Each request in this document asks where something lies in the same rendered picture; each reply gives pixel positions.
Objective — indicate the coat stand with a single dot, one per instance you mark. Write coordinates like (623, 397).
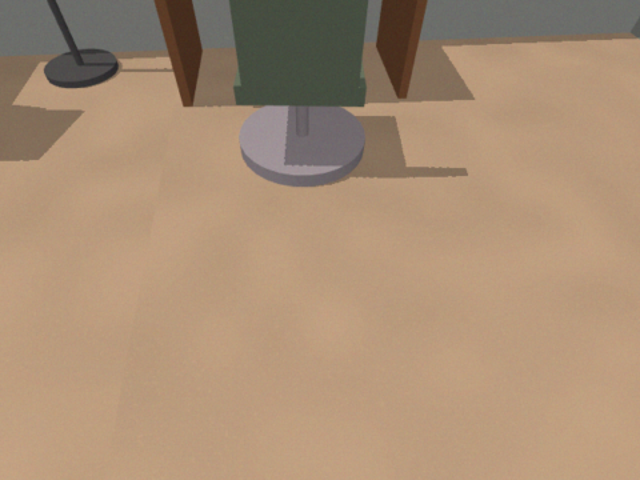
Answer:
(78, 68)

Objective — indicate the office chair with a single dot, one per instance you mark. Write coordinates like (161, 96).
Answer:
(303, 59)

